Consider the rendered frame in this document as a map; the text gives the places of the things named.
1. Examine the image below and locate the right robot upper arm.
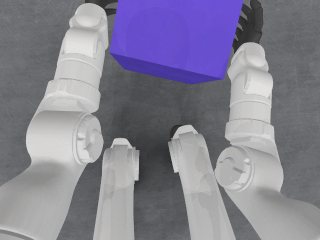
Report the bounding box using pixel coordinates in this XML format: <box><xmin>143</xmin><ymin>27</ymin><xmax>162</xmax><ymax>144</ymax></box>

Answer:
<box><xmin>214</xmin><ymin>144</ymin><xmax>320</xmax><ymax>240</ymax></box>

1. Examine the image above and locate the robot right thigh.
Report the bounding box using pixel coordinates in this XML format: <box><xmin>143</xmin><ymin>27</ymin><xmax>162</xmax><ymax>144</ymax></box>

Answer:
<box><xmin>168</xmin><ymin>131</ymin><xmax>236</xmax><ymax>240</ymax></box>

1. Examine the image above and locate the right robot hand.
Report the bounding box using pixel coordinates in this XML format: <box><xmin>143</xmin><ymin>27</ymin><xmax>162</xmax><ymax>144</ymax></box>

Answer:
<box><xmin>232</xmin><ymin>0</ymin><xmax>264</xmax><ymax>54</ymax></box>

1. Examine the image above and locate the robot thigh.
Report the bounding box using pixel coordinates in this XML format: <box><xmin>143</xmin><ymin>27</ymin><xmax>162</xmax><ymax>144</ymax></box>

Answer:
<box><xmin>93</xmin><ymin>144</ymin><xmax>140</xmax><ymax>240</ymax></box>
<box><xmin>168</xmin><ymin>131</ymin><xmax>236</xmax><ymax>240</ymax></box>

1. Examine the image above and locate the left robot forearm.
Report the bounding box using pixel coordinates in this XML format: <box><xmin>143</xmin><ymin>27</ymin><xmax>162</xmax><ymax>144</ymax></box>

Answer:
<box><xmin>26</xmin><ymin>3</ymin><xmax>109</xmax><ymax>152</ymax></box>

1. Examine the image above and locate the robot left thigh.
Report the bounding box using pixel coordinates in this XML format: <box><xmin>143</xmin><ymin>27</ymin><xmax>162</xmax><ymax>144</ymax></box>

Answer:
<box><xmin>93</xmin><ymin>144</ymin><xmax>140</xmax><ymax>240</ymax></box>

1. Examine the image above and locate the right robot forearm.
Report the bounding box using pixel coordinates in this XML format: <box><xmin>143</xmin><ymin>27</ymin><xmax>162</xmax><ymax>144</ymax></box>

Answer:
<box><xmin>224</xmin><ymin>42</ymin><xmax>281</xmax><ymax>163</ymax></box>

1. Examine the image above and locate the left robot upper arm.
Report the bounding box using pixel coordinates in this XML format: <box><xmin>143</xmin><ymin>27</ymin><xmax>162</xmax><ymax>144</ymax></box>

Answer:
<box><xmin>0</xmin><ymin>110</ymin><xmax>104</xmax><ymax>240</ymax></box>

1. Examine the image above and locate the carton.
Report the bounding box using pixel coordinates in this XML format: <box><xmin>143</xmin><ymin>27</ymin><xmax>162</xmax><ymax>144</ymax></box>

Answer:
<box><xmin>109</xmin><ymin>0</ymin><xmax>244</xmax><ymax>85</ymax></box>

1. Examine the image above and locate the left robot hand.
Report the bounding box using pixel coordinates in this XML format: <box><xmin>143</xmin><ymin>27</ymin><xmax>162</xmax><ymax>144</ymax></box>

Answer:
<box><xmin>85</xmin><ymin>0</ymin><xmax>118</xmax><ymax>16</ymax></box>

